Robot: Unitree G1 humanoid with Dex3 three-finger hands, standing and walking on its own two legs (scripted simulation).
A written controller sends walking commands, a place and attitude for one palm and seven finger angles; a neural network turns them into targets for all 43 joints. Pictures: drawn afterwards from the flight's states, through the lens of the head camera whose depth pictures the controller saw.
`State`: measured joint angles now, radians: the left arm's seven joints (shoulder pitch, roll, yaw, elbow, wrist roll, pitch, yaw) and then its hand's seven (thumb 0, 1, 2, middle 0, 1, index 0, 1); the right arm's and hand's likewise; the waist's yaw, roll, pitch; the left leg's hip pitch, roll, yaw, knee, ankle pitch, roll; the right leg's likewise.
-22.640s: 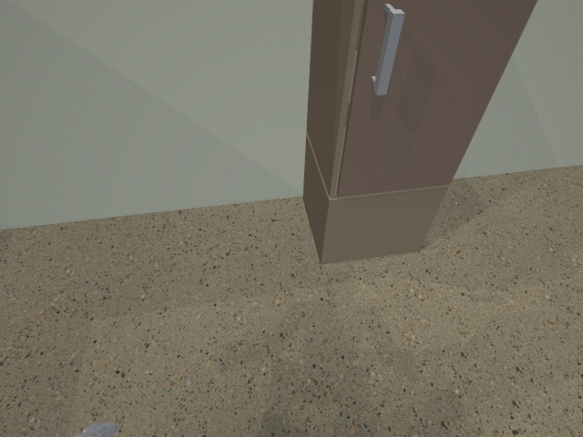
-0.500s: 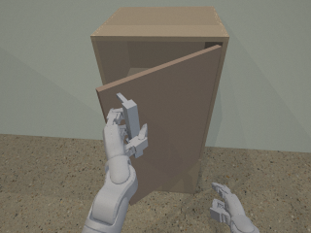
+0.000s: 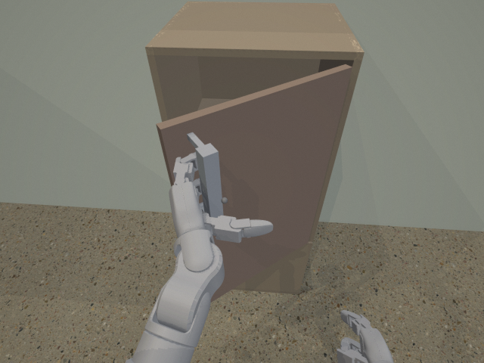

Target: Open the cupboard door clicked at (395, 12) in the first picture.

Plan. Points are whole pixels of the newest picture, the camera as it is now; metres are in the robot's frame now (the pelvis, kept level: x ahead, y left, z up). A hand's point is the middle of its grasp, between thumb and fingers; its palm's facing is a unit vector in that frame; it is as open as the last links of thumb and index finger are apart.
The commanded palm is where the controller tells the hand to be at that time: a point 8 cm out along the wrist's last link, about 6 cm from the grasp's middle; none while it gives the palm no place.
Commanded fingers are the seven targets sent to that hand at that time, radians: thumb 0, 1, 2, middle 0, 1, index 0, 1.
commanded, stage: open thumb and fingers to let go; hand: left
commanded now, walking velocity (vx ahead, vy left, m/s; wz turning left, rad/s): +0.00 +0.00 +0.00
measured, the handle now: (205, 185) +0.36 +0.10 +0.14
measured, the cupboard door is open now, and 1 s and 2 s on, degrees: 38 40 40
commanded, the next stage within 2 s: slide the hand sideways off the handle in 0.10 s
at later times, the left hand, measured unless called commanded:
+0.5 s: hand (219, 217) +0.28 +0.07 +0.15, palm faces -0.07 -1.00 +0.02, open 16.4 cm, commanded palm +0.25 +0.10 +0.14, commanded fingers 0.00 -0.50 0.30 -0.15 -0.30 -0.15 -0.30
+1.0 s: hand (192, 246) +0.24 +0.10 +0.14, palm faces +0.00 -1.00 +0.00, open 16.4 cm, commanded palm +0.20 +0.15 +0.14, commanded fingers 0.00 -0.50 0.30 -0.15 -0.30 -0.15 -0.30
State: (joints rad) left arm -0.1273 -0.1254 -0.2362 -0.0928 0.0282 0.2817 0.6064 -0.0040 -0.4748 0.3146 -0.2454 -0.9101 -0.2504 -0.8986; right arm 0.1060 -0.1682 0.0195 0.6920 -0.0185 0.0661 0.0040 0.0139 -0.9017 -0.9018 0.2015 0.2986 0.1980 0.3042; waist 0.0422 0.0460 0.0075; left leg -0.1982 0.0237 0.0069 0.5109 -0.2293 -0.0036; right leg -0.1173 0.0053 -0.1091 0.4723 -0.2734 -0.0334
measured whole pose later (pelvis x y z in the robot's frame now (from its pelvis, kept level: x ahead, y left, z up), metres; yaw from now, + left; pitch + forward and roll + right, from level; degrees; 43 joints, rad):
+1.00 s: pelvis +0.02 -0.01 +0.00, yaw -1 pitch -3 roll +0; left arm 0.38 0.12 -0.10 -0.50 -0.14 0.17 0.02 -0.01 -0.51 0.30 -0.15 -0.31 -0.15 -0.30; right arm 0.16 -0.21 0.06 0.50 0.03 0.02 -0.02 0.01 -0.90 -0.90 0.20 0.30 0.20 0.30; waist 0.05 0.05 -0.02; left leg -0.19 0.03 0.03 0.52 -0.27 -0.01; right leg -0.13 0.01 -0.09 0.50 -0.31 -0.04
